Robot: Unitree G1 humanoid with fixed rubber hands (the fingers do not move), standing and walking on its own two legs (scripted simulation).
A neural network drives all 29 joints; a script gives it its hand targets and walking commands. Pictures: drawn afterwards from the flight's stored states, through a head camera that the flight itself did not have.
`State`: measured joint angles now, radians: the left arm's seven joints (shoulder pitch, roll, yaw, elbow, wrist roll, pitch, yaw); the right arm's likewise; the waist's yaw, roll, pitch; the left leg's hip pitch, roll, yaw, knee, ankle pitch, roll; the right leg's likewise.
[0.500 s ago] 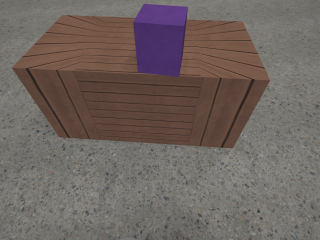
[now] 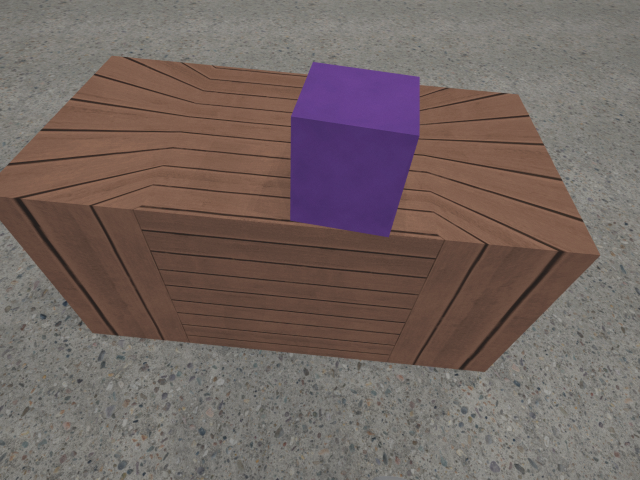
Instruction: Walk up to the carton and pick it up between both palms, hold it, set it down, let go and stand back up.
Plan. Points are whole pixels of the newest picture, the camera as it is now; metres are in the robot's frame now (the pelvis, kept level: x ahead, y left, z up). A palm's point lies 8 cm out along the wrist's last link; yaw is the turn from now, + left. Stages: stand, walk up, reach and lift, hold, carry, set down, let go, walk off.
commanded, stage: walk up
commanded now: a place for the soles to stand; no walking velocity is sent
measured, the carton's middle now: (351, 152) +0.71 -0.06 -0.01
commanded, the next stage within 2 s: none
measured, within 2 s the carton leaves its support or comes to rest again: neither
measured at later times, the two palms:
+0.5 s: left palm (203, 391) +0.26 +0.17 -0.11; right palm (547, 435) +0.21 -0.33 -0.12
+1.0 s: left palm (207, 340) +0.35 +0.18 -0.13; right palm (511, 340) +0.36 -0.32 -0.11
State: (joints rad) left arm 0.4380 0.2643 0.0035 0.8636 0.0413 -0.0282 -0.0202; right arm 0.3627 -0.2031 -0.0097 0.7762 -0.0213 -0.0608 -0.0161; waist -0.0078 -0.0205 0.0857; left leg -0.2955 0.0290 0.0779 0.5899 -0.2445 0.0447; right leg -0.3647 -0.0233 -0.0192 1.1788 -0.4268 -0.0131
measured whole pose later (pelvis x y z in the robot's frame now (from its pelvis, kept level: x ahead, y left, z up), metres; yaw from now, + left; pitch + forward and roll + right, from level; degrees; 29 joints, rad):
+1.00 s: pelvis +0.25 -0.06 -0.01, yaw -4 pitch -2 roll -1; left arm 0.23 0.25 0.00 0.82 0.01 0.03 0.03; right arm 0.14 -0.23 0.01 0.81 -0.01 0.03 -0.03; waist 0.00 0.00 0.08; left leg -0.40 0.02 0.05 0.60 -0.17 0.04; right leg -0.24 0.00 -0.01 0.67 -0.44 0.00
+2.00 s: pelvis +0.27 -0.07 +0.01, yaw -3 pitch -1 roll -1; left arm 0.29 0.25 -0.05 1.01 0.00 -0.01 0.02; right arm 0.21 -0.26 0.05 1.06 0.00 0.00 -0.02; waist -0.01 0.00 0.04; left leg -0.31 0.00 0.03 0.48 -0.14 0.02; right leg -0.11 0.00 -0.02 0.46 -0.33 0.00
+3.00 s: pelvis +0.24 +0.05 +0.01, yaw -18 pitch -2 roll +0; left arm 0.35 0.21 0.03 0.88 0.01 0.01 0.02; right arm 0.26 -0.28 0.01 0.91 -0.03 0.04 -0.01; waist 0.01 0.03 0.04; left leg -0.33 0.05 0.04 0.68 -0.41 0.00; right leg -0.19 0.04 0.03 0.48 -0.26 -0.03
